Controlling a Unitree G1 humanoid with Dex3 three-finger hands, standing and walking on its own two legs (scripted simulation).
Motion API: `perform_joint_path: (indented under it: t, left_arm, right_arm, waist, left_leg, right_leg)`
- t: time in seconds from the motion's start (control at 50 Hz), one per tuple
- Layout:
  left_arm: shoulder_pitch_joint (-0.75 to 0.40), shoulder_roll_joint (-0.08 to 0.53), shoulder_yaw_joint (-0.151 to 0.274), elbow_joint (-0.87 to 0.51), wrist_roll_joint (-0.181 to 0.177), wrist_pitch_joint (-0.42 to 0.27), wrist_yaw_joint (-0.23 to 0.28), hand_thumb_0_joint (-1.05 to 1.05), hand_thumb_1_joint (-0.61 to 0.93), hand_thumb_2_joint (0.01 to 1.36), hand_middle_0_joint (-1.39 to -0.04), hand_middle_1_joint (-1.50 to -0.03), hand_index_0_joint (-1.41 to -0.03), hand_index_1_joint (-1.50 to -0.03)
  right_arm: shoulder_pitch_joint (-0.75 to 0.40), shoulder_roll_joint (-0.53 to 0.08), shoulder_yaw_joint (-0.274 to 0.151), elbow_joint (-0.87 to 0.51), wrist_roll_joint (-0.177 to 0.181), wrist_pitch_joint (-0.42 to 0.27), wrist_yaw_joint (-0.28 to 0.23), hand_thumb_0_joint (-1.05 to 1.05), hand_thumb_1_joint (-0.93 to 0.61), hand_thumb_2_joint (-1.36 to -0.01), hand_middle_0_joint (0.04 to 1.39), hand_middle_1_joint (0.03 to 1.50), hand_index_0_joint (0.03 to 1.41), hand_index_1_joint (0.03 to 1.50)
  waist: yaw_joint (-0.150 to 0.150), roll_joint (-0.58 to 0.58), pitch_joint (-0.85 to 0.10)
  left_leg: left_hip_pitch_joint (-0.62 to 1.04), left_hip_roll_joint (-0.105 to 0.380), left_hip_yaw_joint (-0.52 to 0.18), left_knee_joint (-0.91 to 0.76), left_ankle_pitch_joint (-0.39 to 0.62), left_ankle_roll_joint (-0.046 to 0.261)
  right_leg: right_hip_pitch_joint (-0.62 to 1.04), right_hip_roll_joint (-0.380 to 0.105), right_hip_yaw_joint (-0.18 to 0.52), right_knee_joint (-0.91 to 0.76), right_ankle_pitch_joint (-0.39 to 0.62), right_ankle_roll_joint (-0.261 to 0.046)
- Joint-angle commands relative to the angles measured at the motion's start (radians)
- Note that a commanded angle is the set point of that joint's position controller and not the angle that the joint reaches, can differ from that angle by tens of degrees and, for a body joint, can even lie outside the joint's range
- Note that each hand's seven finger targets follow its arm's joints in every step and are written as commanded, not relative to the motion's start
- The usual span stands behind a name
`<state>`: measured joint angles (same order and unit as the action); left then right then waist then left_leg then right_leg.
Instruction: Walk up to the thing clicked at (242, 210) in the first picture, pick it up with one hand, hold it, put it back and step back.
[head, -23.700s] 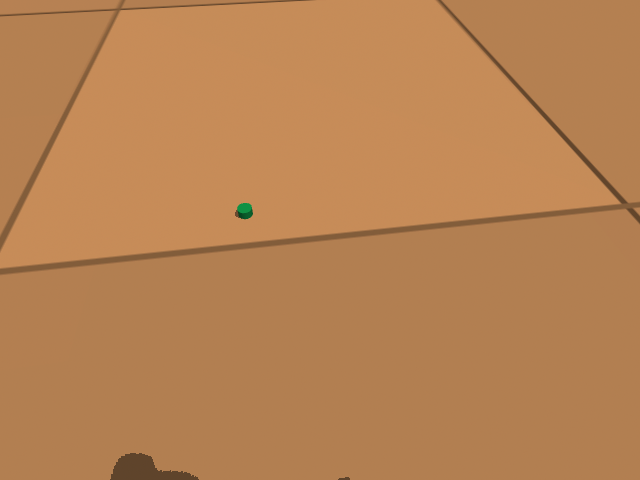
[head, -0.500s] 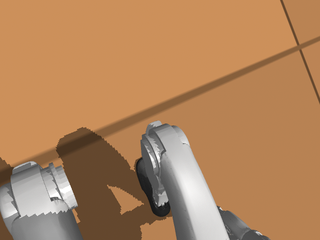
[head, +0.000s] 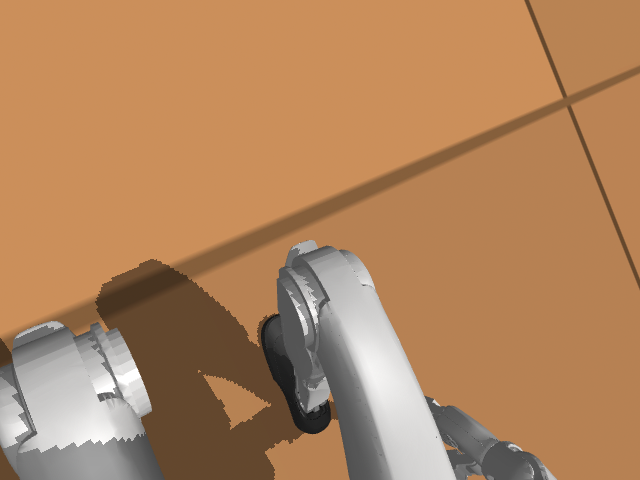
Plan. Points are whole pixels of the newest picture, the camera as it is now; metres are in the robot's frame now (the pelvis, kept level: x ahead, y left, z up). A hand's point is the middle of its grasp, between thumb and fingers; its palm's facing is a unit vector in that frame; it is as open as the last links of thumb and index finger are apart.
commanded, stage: rest palm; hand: left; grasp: from above
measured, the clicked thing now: out of the picture +0.45 +0.35 -0.28
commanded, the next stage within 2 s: close in 0.48 s
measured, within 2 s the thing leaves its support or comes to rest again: neither
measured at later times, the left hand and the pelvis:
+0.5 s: hand out of the picture +0.43 +0.34 -0.25, palm faces -0.43 -0.18 -0.89, open 14.3 cm; pelvis +0.00 +0.00 +0.00, yaw -1 degrees
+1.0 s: hand out of the picture +0.43 +0.34 -0.25, palm faces -0.43 -0.18 -0.88, open 13.2 cm; pelvis +0.00 +0.00 +0.01, yaw -1 degrees
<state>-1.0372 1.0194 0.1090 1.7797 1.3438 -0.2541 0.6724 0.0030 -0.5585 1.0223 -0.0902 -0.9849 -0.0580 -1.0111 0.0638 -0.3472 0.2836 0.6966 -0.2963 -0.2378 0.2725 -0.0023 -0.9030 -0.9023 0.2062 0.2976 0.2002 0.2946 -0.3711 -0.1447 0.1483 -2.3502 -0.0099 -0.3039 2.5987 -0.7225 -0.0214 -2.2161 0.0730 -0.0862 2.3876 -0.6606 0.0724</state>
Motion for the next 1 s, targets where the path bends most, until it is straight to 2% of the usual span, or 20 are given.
perform_joint_path:
  t: [0.0, 0.1, 0.12, 0.2, 0.22, 0.24, 0.26, 0.28, 0.32, 0.34, 0.36, 0.38, 0.48, 0.56, 0.6, 0.78, 0.82, 0.86, 0.92, 0.98]
  left_arm:
    - [-0.257, 0.226, 0.016, -0.108, -0.035, 0.016, 0.033, 0.000, -0.584, 1.028, -0.070, -0.983, -0.039, -1.013]
    - [-0.246, 0.235, 0.022, -0.108, -0.054, 0.022, 0.019, 0.000, -0.584, 1.023, -0.067, -1.002, -0.040, -1.028]
    - [-0.253, 0.214, 0.008, -0.104, -0.057, 0.020, 0.008, 0.000, -0.592, 1.031, -0.070, -0.996, -0.038, -1.028]
    - [-0.240, 0.238, 0.027, -0.108, -0.059, 0.009, 0.000, 0.000, -0.584, 1.026, -0.068, -1.004, -0.039, -1.032]
    - [-0.233, 0.235, 0.018, -0.111, -0.058, 0.006, -0.003, 0.000, -0.581, 1.014, -0.066, -1.004, -0.040, -1.029]
    - [-0.237, 0.254, 0.030, -0.119, -0.062, 0.002, 0.000, 0.000, -0.584, 1.020, -0.066, -1.004, -0.038, -1.032]
    - [-0.221, 0.246, 0.018, -0.103, -0.056, 0.003, -0.003, 0.000, -0.576, 1.012, -0.064, -1.014, -0.042, -1.036]
    - [-0.245, 0.215, -0.002, -0.126, -0.069, -0.003, -0.007, 0.000, -0.578, 1.012, -0.064, -1.013, -0.042, -1.036]
    - [-0.211, 0.235, 0.008, -0.102, -0.068, -0.003, -0.006, 0.000, -0.578, 1.029, -0.070, -1.012, -0.042, -1.039]
    - [-0.247, 0.241, 0.011, -0.139, -0.071, -0.012, 0.000, 0.000, -0.587, 1.034, -0.070, -0.997, -0.037, -1.030]
    - [-0.210, 0.246, 0.020, -0.093, -0.066, -0.009, 0.002, 0.000, -0.568, 1.015, -0.064, -1.014, -0.042, -1.034]
    - [-0.211, 0.255, 0.017, -0.107, -0.065, -0.011, 0.000, 0.000, -0.566, 1.013, -0.065, -1.011, -0.043, -1.032]
    - [-0.227, 0.249, 0.007, -0.103, -0.066, -0.016, 0.014, 0.000, -0.549, 1.028, -0.074, -1.033, -0.053, -1.052]
    - [-0.232, 0.273, 0.016, -0.125, -0.066, -0.019, 0.019, 0.000, -0.550, 1.034, -0.079, -1.018, -0.052, -1.045]
    - [-0.235, 0.258, 0.002, -0.123, -0.056, -0.013, 0.015, 0.000, -0.484, 0.975, -0.107, -0.994, -0.094, -1.006]
    - [-0.267, 0.256, -0.005, -0.137, -0.072, 0.007, 0.002, 0.000, -0.379, 0.896, -0.183, -0.931, -0.176, -0.938]
    - [-0.254, 0.263, -0.004, -0.136, -0.080, 0.008, -0.004, 0.000, -0.360, 0.875, -0.193, -0.915, -0.188, -0.920]
    - [-0.242, 0.265, 0.004, -0.108, -0.073, 0.008, -0.007, 0.000, -0.328, 0.847, -0.200, -0.914, -0.205, -0.909]
    - [-0.223, 0.242, -0.009, -0.086, -0.073, 0.010, -0.021, 0.000, -0.293, 0.819, -0.218, -0.910, -0.230, -0.897]
    - [-0.228, 0.275, 0.003, -0.119, -0.071, -0.001, -0.023, 0.000, -0.257, 0.791, -0.243, -0.898, -0.259, -0.881]
  right_arm:
    - [0.154, -0.353, -0.103, 0.008, 0.007, -0.028, 0.004, 0.000, -0.898, -0.903, 0.200, 0.300, 0.200, 0.300]
    - [0.163, -0.355, -0.098, 0.008, 0.012, -0.035, 0.006, 0.000, -0.900, -0.904, 0.200, 0.300, 0.199, 0.300]
    - [0.165, -0.355, -0.097, 0.007, 0.013, -0.041, 0.009, 0.000, -0.901, -0.905, 0.200, 0.300, 0.199, 0.300]
    - [0.168, -0.348, -0.082, 0.006, 0.011, -0.041, 0.013, 0.000, -0.900, -0.904, 0.200, 0.300, 0.199, 0.300]
    - [0.173, -0.354, -0.088, 0.003, 0.007, -0.039, 0.016, 0.000, -0.899, -0.904, 0.200, 0.300, 0.199, 0.300]
    - [0.169, -0.346, -0.079, 0.006, 0.010, -0.037, 0.014, 0.000, -0.900, -0.904, 0.200, 0.300, 0.199, 0.300]
    - [0.168, -0.345, -0.076, 0.000, 0.009, -0.037, 0.014, 0.000, -0.900, -0.904, 0.200, 0.300, 0.199, 0.300]
    - [0.171, -0.354, -0.085, 0.001, 0.010, -0.039, 0.014, 0.000, -0.900, -0.905, 0.200, 0.300, 0.199, 0.300]
    - [0.173, -0.356, -0.082, 0.002, 0.012, -0.041, 0.013, 0.000, -0.900, -0.904, 0.200, 0.300, 0.199, 0.300]
    - [0.186, -0.361, -0.082, 0.007, 0.010, -0.040, 0.012, 0.000, -0.900, -0.904, 0.200, 0.300, 0.199, 0.300]
    - [0.187, -0.355, -0.075, 0.010, 0.009, -0.038, 0.013, 0.000, -0.899, -0.903, 0.200, 0.300, 0.200, 0.300]
    - [0.167, -0.352, -0.076, 0.009, 0.014, -0.040, 0.011, 0.000, -0.898, -0.903, 0.200, 0.300, 0.199, 0.300]
    - [0.160, -0.359, -0.074, -0.003, 0.008, -0.036, 0.004, 0.000, -0.899, -0.904, 0.200, 0.300, 0.199, 0.300]
    - [0.159, -0.365, -0.077, 0.001, 0.009, -0.036, -0.001, 0.000, -0.898, -0.904, 0.200, 0.300, 0.199, 0.300]
    - [0.158, -0.364, -0.082, -0.003, 0.011, -0.037, -0.002, 0.000, -0.891, -0.900, 0.200, 0.300, 0.200, 0.300]
    - [0.173, -0.370, -0.081, -0.005, 0.019, -0.043, -0.003, 0.000, -0.892, -0.900, 0.200, 0.300, 0.200, 0.300]
    - [0.163, -0.368, -0.083, 0.004, 0.023, -0.043, -0.009, 0.000, -0.890, -0.900, 0.200, 0.300, 0.200, 0.300]
    - [0.177, -0.370, -0.079, -0.006, 0.020, -0.035, -0.009, 0.000, -0.889, -0.899, 0.200, 0.300, 0.200, 0.300]
    - [0.167, -0.351, -0.064, -0.010, 0.017, -0.034, -0.005, 0.000, -0.889, -0.899, 0.200, 0.300, 0.200, 0.300]
    - [0.162, -0.360, -0.068, -0.016, 0.022, -0.031, -0.006, 0.000, -0.890, -0.900, 0.200, 0.300, 0.200, 0.300]
  waist:
    - [-0.051, 0.565, -0.573]
    - [-0.058, 0.556, -0.592]
    - [-0.061, 0.568, -0.581]
    - [-0.055, 0.572, -0.582]
    - [-0.060, 0.582, -0.588]
    - [-0.051, 0.573, -0.596]
    - [-0.055, 0.560, -0.595]
    - [-0.061, 0.564, -0.588]
    - [-0.059, 0.549, -0.586]
    - [-0.062, 0.568, -0.601]
    - [-0.058, 0.556, -0.595]
    - [-0.045, 0.554, -0.585]
    - [-0.061, 0.544, -0.569]
    - [-0.051, 0.553, -0.572]
    - [-0.056, 0.563, -0.561]
    - [-0.071, 0.549, -0.565]
    - [-0.058, 0.552, -0.570]
    - [-0.065, 0.562, -0.576]
    - [-0.067, 0.555, -0.555]
    - [-0.057, 0.565, -0.559]
  left_leg:
    - [0.529, 0.041, 0.121, -0.305, 0.194, 0.006]
    - [0.522, 0.044, 0.125, -0.299, 0.219, 0.009]
    - [0.529, 0.041, 0.122, -0.294, 0.226, 0.007]
    - [0.543, 0.046, 0.103, -0.308, 0.240, 0.002]
    - [0.543, 0.044, 0.111, -0.304, 0.243, 0.004]
    - [0.539, 0.047, 0.111, -0.300, 0.252, 0.004]
    - [0.534, 0.044, 0.123, -0.287, 0.256, 0.008]
    - [0.527, 0.042, 0.126, -0.289, 0.252, 0.008]
    - [0.531, 0.046, 0.119, -0.285, 0.252, 0.009]
    - [0.537, 0.046, 0.117, -0.294, 0.268, 0.007]
    - [0.549, 0.047, 0.113, -0.291, 0.285, 0.005]
    - [0.533, 0.047, 0.115, -0.288, 0.266, 0.005]
    - [0.510, 0.047, 0.123, -0.288, 0.224, 0.011]
    - [0.515, 0.049, 0.118, -0.301, 0.212, 0.008]
    - [0.527, 0.049, 0.122, -0.306, 0.198, 0.006]
    - [0.513, 0.049, 0.122, -0.301, 0.213, 0.012]
    - [0.527, 0.052, 0.117, -0.310, 0.217, 0.005]
    - [0.528, 0.052, 0.110, -0.319, 0.235, 0.004]
    - [0.534, 0.051, 0.110, -0.307, 0.239, 0.004]
    - [0.540, 0.053, 0.111, -0.316, 0.228, 0.004]
  right_leg:
    - [0.249, 0.011, -0.191, -0.143, 0.228, -0.076]
    - [0.296, 0.021, -0.187, -0.164, 0.254, -0.076]
    - [0.276, 0.012, -0.193, -0.146, 0.255, -0.075]
    - [0.282, 0.013, -0.203, -0.138, 0.259, -0.076]
    - [0.298, 0.015, -0.199, -0.145, 0.264, -0.077]
    - [0.311, 0.016, -0.197, -0.149, 0.273, -0.076]
    - [0.323, 0.018, -0.193, -0.152, 0.282, -0.075]
    - [0.314, 0.016, -0.195, -0.155, 0.278, -0.075]
    - [0.317, 0.019, -0.197, -0.158, 0.277, -0.074]
    - [0.326, 0.018, -0.200, -0.162, 0.287, -0.075]
    - [0.329, 0.016, -0.203, -0.151, 0.300, -0.075]
    - [0.312, 0.014, -0.202, -0.147, 0.281, -0.075]
    - [0.327, 0.016, -0.198, -0.170, 0.259, -0.074]
    - [0.316, 0.016, -0.201, -0.171, 0.242, -0.076]
    - [0.310, 0.014, -0.197, -0.169, 0.233, -0.078]
    - [0.315, 0.013, -0.195, -0.186, 0.251, -0.074]
    - [0.312, 0.011, -0.195, -0.181, 0.252, -0.075]
    - [0.315, 0.011, -0.198, -0.177, 0.261, -0.077]
    - [0.303, 0.009, -0.202, -0.164, 0.262, -0.076]
    - [0.312, 0.010, -0.198, -0.172, 0.252, -0.077]
